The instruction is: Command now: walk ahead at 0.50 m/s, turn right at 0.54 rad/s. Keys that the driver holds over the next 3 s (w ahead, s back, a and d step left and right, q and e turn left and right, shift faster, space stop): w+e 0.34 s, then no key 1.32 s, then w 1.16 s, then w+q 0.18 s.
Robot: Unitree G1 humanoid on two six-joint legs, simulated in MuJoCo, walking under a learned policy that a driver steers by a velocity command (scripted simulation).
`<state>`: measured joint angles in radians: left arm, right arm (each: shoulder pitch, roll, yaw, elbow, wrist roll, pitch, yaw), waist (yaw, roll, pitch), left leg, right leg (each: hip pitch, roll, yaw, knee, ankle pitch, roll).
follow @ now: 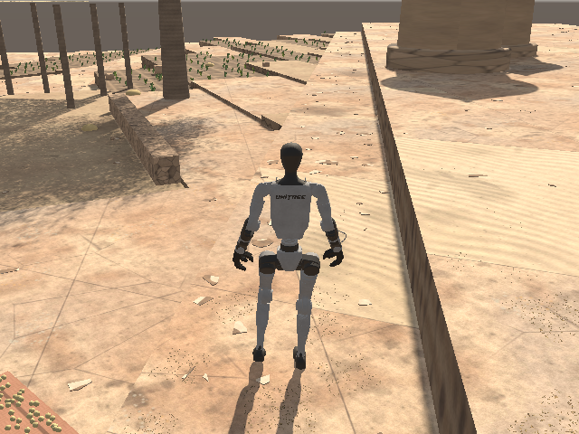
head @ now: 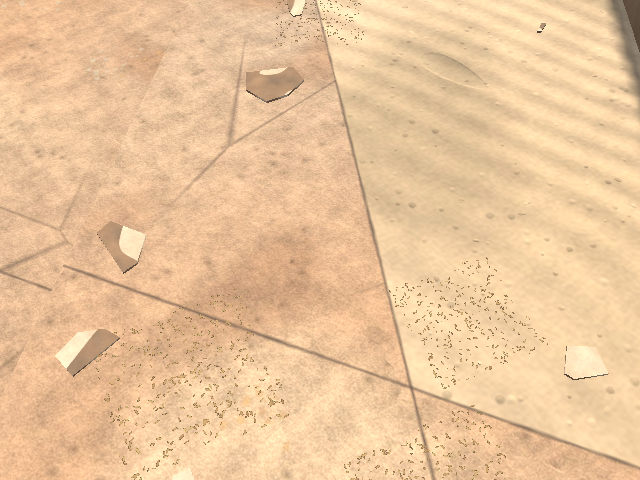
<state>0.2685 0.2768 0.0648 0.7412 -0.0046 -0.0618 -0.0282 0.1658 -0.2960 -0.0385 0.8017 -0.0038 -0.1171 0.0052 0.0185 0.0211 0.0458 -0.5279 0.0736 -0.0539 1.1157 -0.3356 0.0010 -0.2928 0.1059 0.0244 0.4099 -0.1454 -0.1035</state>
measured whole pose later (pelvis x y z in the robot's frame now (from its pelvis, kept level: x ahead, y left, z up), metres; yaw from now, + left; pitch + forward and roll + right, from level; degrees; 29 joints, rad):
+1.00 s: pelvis +0.38 +0.00 -0.01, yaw -17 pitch +0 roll -1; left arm 0.13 0.21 0.03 0.71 0.02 0.01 0.00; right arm 0.19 -0.26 -0.02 0.91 -0.02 0.01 -0.01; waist -0.02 0.01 0.01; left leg -0.24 0.05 -0.01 0.56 -0.31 -0.04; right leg -0.32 0.03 0.01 0.52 -0.20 -0.01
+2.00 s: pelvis +0.46 -0.04 -0.01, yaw -17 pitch +0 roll +0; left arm 0.27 0.23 0.07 1.07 -0.02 -0.10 -0.01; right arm 0.32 -0.27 -0.05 1.04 0.04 -0.05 -0.02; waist 0.01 0.04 0.00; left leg -0.28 0.02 -0.04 0.95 -0.47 0.03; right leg -0.23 0.01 -0.07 0.55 -0.32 -0.05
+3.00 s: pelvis +0.98 -0.21 -0.02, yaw -14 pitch +2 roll +1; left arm -0.01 0.23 0.05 0.86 -0.01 -0.12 -0.03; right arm 0.41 -0.25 -0.05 1.03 0.01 -0.05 -0.01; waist -0.07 0.01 0.03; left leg -0.05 0.00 -0.02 0.63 -0.49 0.02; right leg -0.50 -0.03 -0.03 0.54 -0.07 -0.04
